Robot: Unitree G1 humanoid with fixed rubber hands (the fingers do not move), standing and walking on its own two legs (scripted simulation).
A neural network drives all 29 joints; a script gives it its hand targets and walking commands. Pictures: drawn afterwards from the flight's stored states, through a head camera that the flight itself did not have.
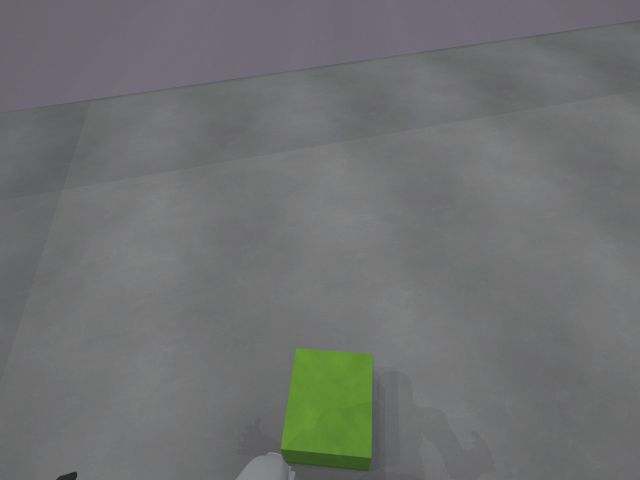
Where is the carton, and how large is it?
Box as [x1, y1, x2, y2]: [281, 348, 372, 470]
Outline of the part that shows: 296,348 281,443 281,450 286,462 368,470 371,456 372,354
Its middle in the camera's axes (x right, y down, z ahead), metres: +0.03 +0.48 +1.15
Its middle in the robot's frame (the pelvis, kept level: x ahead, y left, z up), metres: +0.46 +0.03 -0.70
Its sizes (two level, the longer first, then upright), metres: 0.286 0.236 0.145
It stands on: the floor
